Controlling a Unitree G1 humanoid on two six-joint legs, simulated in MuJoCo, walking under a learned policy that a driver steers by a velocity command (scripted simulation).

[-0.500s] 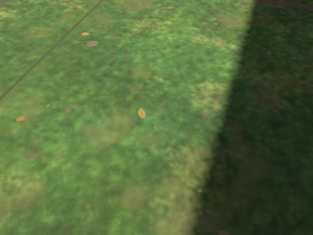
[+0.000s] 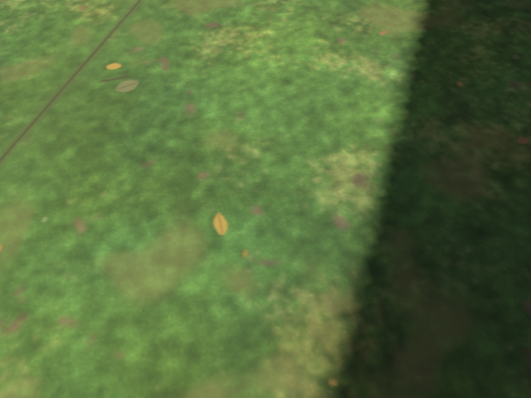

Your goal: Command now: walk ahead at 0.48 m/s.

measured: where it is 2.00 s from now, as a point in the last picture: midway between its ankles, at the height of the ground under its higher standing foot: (282, 346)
